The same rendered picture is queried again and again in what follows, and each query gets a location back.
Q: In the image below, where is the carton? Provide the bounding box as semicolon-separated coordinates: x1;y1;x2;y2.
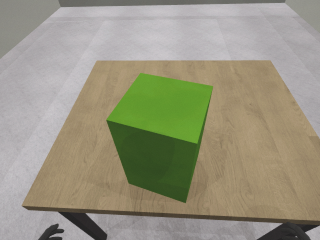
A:
106;73;213;203

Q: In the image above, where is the robot left hand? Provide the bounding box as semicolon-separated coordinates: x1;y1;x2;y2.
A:
38;223;65;240

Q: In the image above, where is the table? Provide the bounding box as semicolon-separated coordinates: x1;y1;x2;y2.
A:
21;60;320;240

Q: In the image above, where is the robot right hand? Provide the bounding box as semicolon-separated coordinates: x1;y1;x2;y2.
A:
280;222;311;240

